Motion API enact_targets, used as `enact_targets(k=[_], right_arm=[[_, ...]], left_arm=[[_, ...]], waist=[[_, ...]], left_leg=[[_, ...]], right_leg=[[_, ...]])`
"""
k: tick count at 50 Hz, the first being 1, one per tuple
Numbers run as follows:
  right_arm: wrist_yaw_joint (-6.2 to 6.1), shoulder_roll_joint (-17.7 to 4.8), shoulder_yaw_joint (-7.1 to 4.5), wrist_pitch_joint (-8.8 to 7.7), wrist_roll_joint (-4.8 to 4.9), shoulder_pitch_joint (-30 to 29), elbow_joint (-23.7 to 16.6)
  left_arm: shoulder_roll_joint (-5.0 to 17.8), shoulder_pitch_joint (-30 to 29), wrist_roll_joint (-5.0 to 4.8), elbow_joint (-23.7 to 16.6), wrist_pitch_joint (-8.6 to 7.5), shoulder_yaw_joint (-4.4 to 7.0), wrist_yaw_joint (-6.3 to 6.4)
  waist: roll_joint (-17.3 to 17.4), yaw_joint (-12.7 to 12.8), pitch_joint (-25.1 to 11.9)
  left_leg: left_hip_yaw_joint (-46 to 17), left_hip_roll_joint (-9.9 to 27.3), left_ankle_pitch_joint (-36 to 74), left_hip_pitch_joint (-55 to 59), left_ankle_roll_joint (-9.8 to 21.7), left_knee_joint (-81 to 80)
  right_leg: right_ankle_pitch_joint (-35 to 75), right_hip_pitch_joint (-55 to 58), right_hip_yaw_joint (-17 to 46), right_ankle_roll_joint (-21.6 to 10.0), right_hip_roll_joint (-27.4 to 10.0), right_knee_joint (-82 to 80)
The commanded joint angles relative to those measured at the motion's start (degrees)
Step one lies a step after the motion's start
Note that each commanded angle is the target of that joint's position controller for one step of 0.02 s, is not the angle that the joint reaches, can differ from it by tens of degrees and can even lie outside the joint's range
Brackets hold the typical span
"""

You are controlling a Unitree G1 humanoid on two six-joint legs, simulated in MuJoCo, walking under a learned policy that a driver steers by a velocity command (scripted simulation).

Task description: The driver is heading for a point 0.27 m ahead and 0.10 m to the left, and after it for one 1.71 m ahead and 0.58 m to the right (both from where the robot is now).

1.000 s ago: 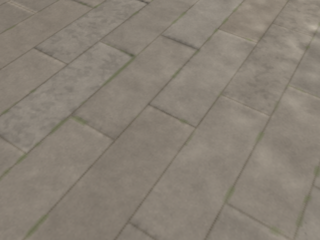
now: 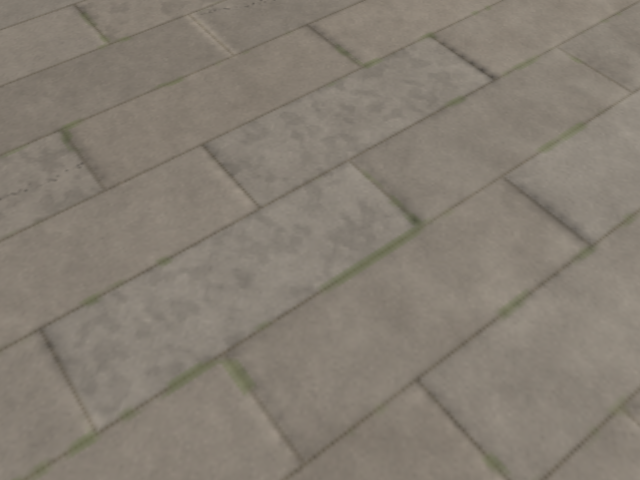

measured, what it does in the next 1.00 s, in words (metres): walks ahead, turning right: right foot, then left foot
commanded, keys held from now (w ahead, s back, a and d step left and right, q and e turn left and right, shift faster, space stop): w+q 0.08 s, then e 0.92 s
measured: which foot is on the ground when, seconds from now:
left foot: down 0.00-0.38, up 0.40-0.78, down 0.80-1.00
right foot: up 0.00-0.34, down 0.36-0.80, up 0.82-1.00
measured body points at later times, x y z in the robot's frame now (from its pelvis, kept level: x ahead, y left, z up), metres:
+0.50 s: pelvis +0.24 -0.04 +0.00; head +0.28 -0.05 +0.45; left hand +0.38 +0.24 -0.10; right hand +0.36 -0.31 -0.12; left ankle +0.14 +0.08 -0.63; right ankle +0.35 -0.12 -0.72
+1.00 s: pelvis +0.30 +0.01 +0.02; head +0.33 +0.03 +0.47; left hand +0.52 +0.25 -0.09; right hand +0.33 -0.30 -0.07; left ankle +0.34 +0.12 -0.72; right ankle +0.25 -0.12 -0.64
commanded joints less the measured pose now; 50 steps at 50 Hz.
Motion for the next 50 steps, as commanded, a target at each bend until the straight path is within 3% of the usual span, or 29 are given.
enact_targets(k=[1, 2, 5, 7, 10, 12, 15, 17, 18, 19, 20, 21, 22, 23, 24, 26, 28, 31, 36, 39, 40, 41, 42, 43, 44, 45, 46, 48, 50], right_arm=[[-0.5, -6.3, -1.57, -1.21, -0.19, 6.5, -2.1], [-0.78, -5.4, -1.09, -1.33, -0.73, 4.7, -3.0], [-1.86, -7.2, -1.2, -1.46, -0.63, 4.5, -3.4], [-2.74, -7.6, -1.14, -1.29, -1.02, 5.3, -2.7], [-3.28, -6.7, -0.63, -0.73, -1.15, 8.7, -0.9], [-3.28, -6.7, -0.28, -0.75, -1.5, 9.4, 0.2], [-3.27, -6.8, -0.18, -0.69, -1.92, 7.3, 1.3], [-3.86, -7.7, -0.52, -0.03, -1.42, 4.8, 1.1], [-4.31, -7.5, -0.48, 0.44, -1.17, 4.2, 0.8], [-4.61, -7.0, -0.23, 0.61, -2.14, 6.7, -0.4], [-4.28, -3.3, 0.94, 0.41, -2.82, 13.5, -0.9], [-3.61, -4.5, 1.28, 0.44, -1.82, 14.1, -0.6], [-3.47, -7.2, 0.61, 0.94, -0.54, 9.9, -1.3], [-3.79, -7.5, 0.46, 1.71, -0.46, 6.1, -2.2], [-4.29, -7.5, 0.25, 2.55, -0.97, 3.9, -2.7], [-4.92, -6.6, 0.12, 3.57, -1.46, 3.4, -3.6], [-5.32, -4.7, 0.59, 3.31, -1.42, 4.5, -3.2], [-5.44, -4.7, 0.69, 3.04, -1.32, 4.2, -2.9], [-4.81, -5.4, 0.42, 2.23, -0.92, 2.5, -3.6], [-3.96, -6.0, -0.12, 1.12, -0.64, 6.2, -2.6], [-4.09, -9.1, -0.96, 1.03, -1.37, 8.0, -2.5], [-4.43, -14.4, -2.13, 1.63, -3.15, 6.9, -3.0], [-4.3, -13.0, -1.91, 1.6, -4.95, 4.2, -4.4], [-4.7, -9.7, -0.95, 1.39, -4.47, 0.8, -6.2], [-4.91, -7.9, -0.49, 1.36, -3.23, -1.8, -6.9], [-5.03, -7.1, -0.18, 1.41, -2.17, -2.5, -7.2], [-5.12, -6.9, 0.09, 1.57, -1.77, -2.2, -7.1], [-5.33, -7.4, 0.02, 2.15, -2.06, -0.1, -6.8], [-5.63, -8.4, -0.44, 2.73, -2.19, 2.9, -6.3]], left_arm=[[7.3, -5.2, 0.48, -6.7, -3.72, 1.5, -0.2], [7.7, -3.8, 0.91, -6.6, -2.86, 1.93, -0.2], [5.9, -3.5, 1.86, -7.1, -0.75, 1.88, 0.04], [4.2, -6.0, 2.32, -7.7, -0.36, 1.13, 0.13], [2.4, -10.2, 1.88, -8.2, -0.9, 0.1, -0.8], [3.4, -11.4, 1.36, -8.4, -0.96, 0.11, -1.35], [5.6, -11.4, 1.52, -8.8, -0.9, 0.58, -2.13], [8.3, -7.3, 1.85, -8.2, -1.0, 1.61, -2.65], [9.9, -2.2, 2.15, -6.8, -1.11, 2.42, -2.76], [13.5, 0.9, 2.61, -7.1, -1.07, 3.35, -2.59], [15.8, 1.2, 3.2, -8.4, -0.32, 3.42, -2.32], [12.0, 1.9, 2.38, -8.6, 0.49, 2.53, -2.28], [10.4, -1.2, 1.57, -10.4, 1.16, 2.3, -2.09], [8.9, -3.5, 1.14, -11.3, 2.0, 1.85, -1.57], [8.4, -4.9, 1.16, -11.8, 2.73, 1.59, -1.04], [8.5, -6.5, 1.87, -12.4, 3.9, 1.66, -0.32], [9.4, -6.0, 2.19, -13.1, 4.6, 2.28, 0.3], [11.0, -5.8, 1.31, -14.2, 5.28, 3.23, 1.12], [10.7, -5.7, 0.96, -15.4, 6.79, 3.52, 1.59], [10.1, -6.2, 0.33, -16.2, 7.8, 3.39, 1.94], [8.3, -4.9, 0.32, -16.4, 7.95, 2.85, 2.01], [5.7, -4.8, 0.22, -18.2, 7.58, 2.35, 1.76], [8.9, -4.7, 0.95, -18.5, 6.56, 3.29, 1.33], [11.8, -2.7, 0.92, -17.0, 6.46, 4.36, 1.01], [11.6, -0.7, 0.65, -15.4, 7.04, 4.65, 1.04], [10.5, 0.3, 0.83, -14.5, 7.77, 4.46, 1.35], [9.0, 0.4, 0.79, -14.6, 8.28, 4.02, 1.29], [7.3, -2.4, 0.2, -16.5, 8.48, 3.26, 0.97], [6.4, -6.1, -0.03, -18.8, 8.29, 2.65, 0.65]], waist=[[-1.1, -2.2, -7.9], [0.0, -0.3, -7.4], [0.4, 1.5, -5.2], [1.5, 0.8, -4.1], [3.7, -2.5, -5.7], [4.4, -3.3, -6.1], [4.9, -2.4, -5.8], [5.0, 0.6, -6.5], [3.7, 2.8, -8.5], [-3.1, 2.4, -13.4], [-15.1, -1.0, -20.0], [-13.7, 0.6, -25.6], [-8.3, 1.6, -21.1], [-3.2, 1.8, -16.4], [-0.9, 1.2, -12.5], [-4.5, -0.7, -8.9], [-7.6, -0.8, -9.7], [-7.5, -0.2, -12.6], [-9.2, 0.7, -10.8], [-9.1, -1.7, -9.9], [-5.3, -1.7, -10.4], [10.2, 0.5, -8.4], [15.9, 0.4, -8.0], [10.7, 1.5, -8.1], [7.3, 2.6, -7.4], [6.2, 2.4, -7.0], [6.2, 1.8, -6.1], [7.4, 0.2, -5.3], [9.0, -2.3, -5.9]], left_leg=[[-27.4, 16.2, 8.8, 26.7, 11.8, -18.7], [-24.9, 14.9, 12.6, 21.6, 11.5, -19.8], [-18.9, 13.3, 22.8, 14.2, 11.1, -21.7], [-12.1, 10.8, 34.4, 11.2, 9.0, -20.7], [-6.3, 8.0, 34.9, 11.6, 5.0, -19.5], [-6.5, 9.6, 31.6, 14.2, 4.1, -19.1], [-7.2, 12.8, 30.9, 19.5, 3.5, -15.4], [-6.8, 13.1, 36.2, 22.3, 2.1, -8.2], [-5.3, 10.7, 37.5, 22.2, 0.3, -0.3], [-2.9, 6.1, 25.0, 16.5, -3.0, 13.5], [-2.0, -2.4, -16.0, -1.1, -7.6, 34.6], [-8.5, -3.3, -27.8, -8.0, -8.1, 42.8], [-10.5, -0.4, -24.2, -11.8, -7.9, 45.8], [-9.6, 1.4, -20.5, -12.8, -7.9, 44.2], [-9.3, 2.8, -17.8, -11.9, -8.0, 40.4], [-8.5, 3.6, -15.3, -6.4, -7.9, 29.6], [-7.0, 2.2, -14.7, -3.1, -8.7, 20.9], [-7.7, 1.7, -9.9, 0.1, -9.7, 13.8], [-8.3, 1.1, -7.5, 2.6, -9.4, 4.6], [-7.0, 1.6, -1.0, 11.2, -7.1, -9.5], [-12.1, 8.7, -1.1, 16.8, -4.5, -13.8], [-25.9, 20.8, 2.0, 18.8, 2.7, -17.6], [-33.7, 27.3, 8.3, 14.6, 8.5, -19.6], [-29.1, 25.5, 10.9, 13.8, 8.0, -18.1], [-22.7, 21.7, 12.1, 13.5, 5.1, -16.6], [-18.8, 19.3, 12.7, 14.8, 3.4, -15.6], [-16.1, 18.5, 15.7, 14.9, 3.5, -15.1], [-11.7, 16.9, 17.8, 16.3, 4.2, -15.4], [-10.8, 18.0, 19.4, 21.2, 5.3, -15.1]], right_leg=[[6.4, -27.1, 6.7, -1.4, -3.7, 1.9], [8.1, -22.9, 7.2, -0.7, -4.8, -0.5], [11.6, -20.3, 5.0, 2.5, -4.7, -8.7], [18.5, -18.6, 2.8, 3.6, -3.8, -17.7], [35.1, -12.9, 0.7, 2.4, -1.1, -30.6], [39.3, -11.7, 1.2, 1.2, -0.5, -34.4], [33.5, -12.5, 2.6, -1.3, -0.1, -36.4], [28.5, -10.3, 1.8, -3.0, 1.7, -38.4], [32.8, -4.8, 1.3, -4.0, 2.8, -41.3], [53.7, 5.4, 9.7, -7.4, -3.3, -39.9], [68.8, 21.6, 28.4, -18.8, -16.4, -39.1], [56.3, 25.6, 38.7, -22.8, -19.0, -44.2], [42.0, 20.9, 35.6, -20.6, -16.6, -45.7], [31.9, 14.4, 31.5, -17.8, -14.2, -47.4], [25.4, 7.1, 29.4, -16.2, -12.8, -49.6], [17.3, -1.9, 25.7, -13.4, -8.1, -52.4], [20.1, -3.2, 23.4, -12.8, -5.9, -52.4], [17.7, -2.7, 24.3, -12.5, -5.6, -51.9], [10.1, -2.8, 28.6, -10.7, -4.9, -51.8], [9.3, -5.1, 28.6, -8.0, -2.0, -48.5], [4.5, -9.8, 25.7, -5.3, 0.8, -43.1], [-3.6, -20.6, 14.1, -2.1, 9.4, -30.1], [-7.2, -23.0, 10.2, 0.4, 9.1, -15.3], [-3.9, -22.0, 11.4, 1.3, 7.1, -7.3], [-0.8, -21.9, 10.4, 2.3, 6.8, -3.9], [1.9, -22.9, 9.7, 3.4, 6.3, -0.4], [3.2, -23.8, 9.0, 4.3, 6.0, 2.5], [5.8, -24.5, 6.0, 5.6, 4.8, -0.1], [6.5, -25.5, 4.9, 6.6, 3.2, -6.1]])
Keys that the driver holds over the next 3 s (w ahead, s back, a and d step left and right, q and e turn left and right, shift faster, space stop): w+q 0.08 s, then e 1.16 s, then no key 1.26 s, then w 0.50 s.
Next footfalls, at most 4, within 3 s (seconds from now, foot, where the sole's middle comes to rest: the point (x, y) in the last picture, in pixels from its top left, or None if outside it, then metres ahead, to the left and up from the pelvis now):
0.36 right None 0.39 -0.12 -0.76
0.80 left None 0.38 0.11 -0.76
1.22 right None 0.27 -0.14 -0.76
1.62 left None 0.40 0.07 -0.76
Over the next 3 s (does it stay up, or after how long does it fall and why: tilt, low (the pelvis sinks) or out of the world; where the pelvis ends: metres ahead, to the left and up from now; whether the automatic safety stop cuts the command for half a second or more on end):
stays up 0.38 -0.11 0.03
